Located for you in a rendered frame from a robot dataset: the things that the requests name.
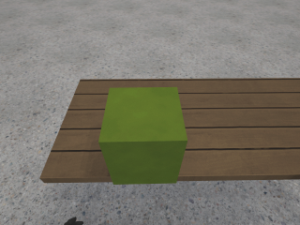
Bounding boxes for carton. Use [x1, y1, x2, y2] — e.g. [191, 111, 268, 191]
[98, 87, 188, 185]

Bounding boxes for table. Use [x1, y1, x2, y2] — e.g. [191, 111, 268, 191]
[39, 78, 300, 184]

